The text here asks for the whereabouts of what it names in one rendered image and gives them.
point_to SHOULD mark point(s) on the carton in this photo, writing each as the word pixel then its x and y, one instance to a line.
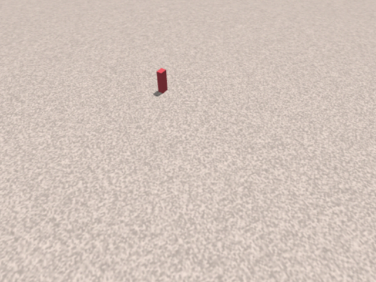
pixel 162 80

